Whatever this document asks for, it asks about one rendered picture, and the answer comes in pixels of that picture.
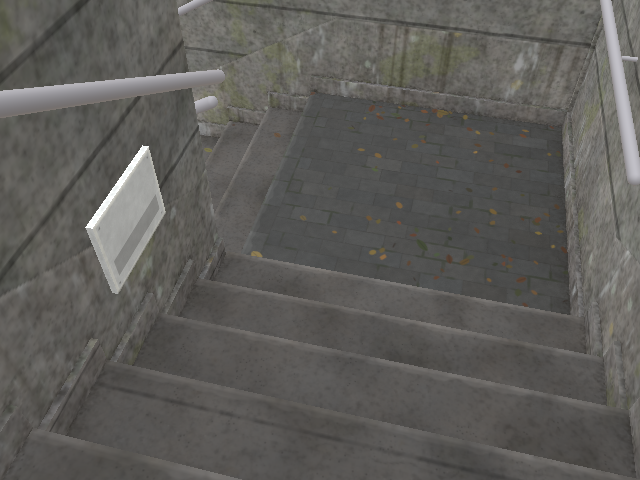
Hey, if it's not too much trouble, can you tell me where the stairs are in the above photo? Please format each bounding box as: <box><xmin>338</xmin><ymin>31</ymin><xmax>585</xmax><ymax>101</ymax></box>
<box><xmin>3</xmin><ymin>251</ymin><xmax>640</xmax><ymax>480</ymax></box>
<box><xmin>200</xmin><ymin>107</ymin><xmax>302</xmax><ymax>253</ymax></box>

